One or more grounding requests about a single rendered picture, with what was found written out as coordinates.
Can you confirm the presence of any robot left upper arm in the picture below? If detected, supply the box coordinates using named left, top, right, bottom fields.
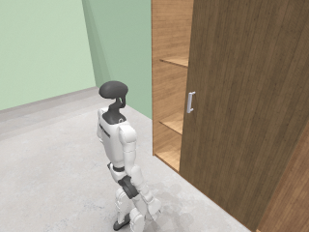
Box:
left=97, top=107, right=109, bottom=140

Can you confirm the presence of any robot right forearm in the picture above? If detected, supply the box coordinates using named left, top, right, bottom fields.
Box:
left=130, top=165, right=155, bottom=205

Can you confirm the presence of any handle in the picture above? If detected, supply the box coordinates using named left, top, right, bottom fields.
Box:
left=186, top=92, right=196, bottom=113

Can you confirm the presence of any robot right shin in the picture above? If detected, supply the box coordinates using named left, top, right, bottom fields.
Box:
left=129, top=214, right=147, bottom=232

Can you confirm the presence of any robot right upper arm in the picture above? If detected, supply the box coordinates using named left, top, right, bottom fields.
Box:
left=118, top=124, right=139, bottom=177

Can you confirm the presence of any wardrobe door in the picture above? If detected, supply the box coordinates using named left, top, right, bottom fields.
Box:
left=179, top=0, right=309, bottom=232
left=257, top=122, right=309, bottom=232

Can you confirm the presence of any right robot thigh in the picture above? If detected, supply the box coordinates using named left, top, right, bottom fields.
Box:
left=122, top=176, right=147, bottom=223

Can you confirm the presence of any right robot hand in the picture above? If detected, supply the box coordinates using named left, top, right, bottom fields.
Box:
left=146, top=198, right=164, bottom=221

